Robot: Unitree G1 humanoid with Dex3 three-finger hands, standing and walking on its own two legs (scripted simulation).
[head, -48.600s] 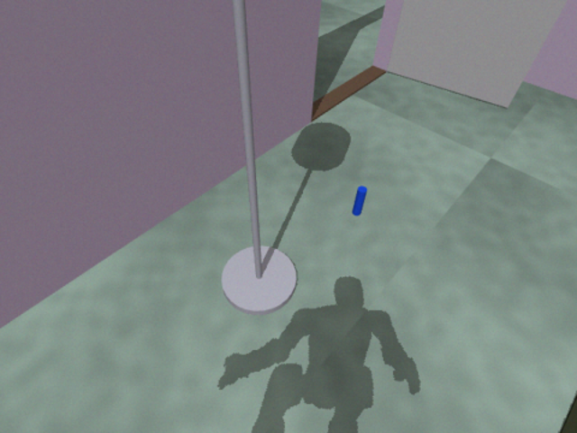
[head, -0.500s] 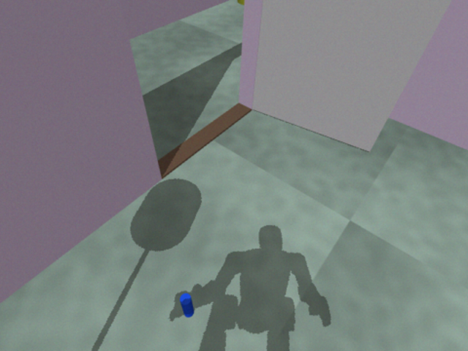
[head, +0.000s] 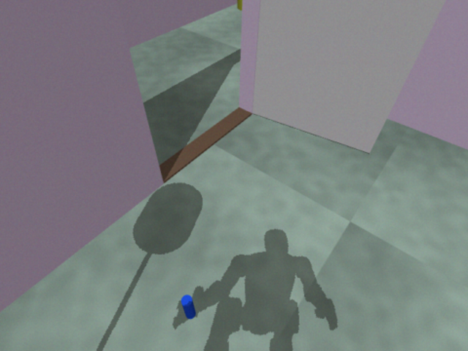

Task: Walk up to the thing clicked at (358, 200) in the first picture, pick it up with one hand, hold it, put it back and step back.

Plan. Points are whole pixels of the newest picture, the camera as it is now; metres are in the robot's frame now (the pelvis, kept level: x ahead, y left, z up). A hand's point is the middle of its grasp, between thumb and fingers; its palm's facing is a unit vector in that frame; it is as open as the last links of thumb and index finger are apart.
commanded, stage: stand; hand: left
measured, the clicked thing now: (188, 307) +0.41 +0.18 -0.70
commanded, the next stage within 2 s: step back in 1.10 s
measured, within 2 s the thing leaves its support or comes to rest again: neither
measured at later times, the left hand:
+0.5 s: hand out of the picture +0.08 +0.24 -0.15, palm faces -0.02 -0.94 -0.35, open 7.4 cm
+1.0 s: hand out of the picture +0.10 +0.23 -0.15, palm faces -0.03 -0.94 -0.34, open 7.4 cm
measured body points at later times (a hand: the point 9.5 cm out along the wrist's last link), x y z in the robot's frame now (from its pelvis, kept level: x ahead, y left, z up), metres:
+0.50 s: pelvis +0.01 -0.01 +0.00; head +0.01 -0.02 +0.45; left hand +0.08 +0.29 -0.13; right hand +0.07 -0.31 -0.14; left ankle +0.01 +0.13 -0.74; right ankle +0.03 -0.14 -0.74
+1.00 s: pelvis +0.02 -0.01 +0.00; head +0.02 -0.02 +0.45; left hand +0.10 +0.28 -0.13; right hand +0.08 -0.31 -0.14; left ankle +0.01 +0.13 -0.74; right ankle +0.03 -0.14 -0.74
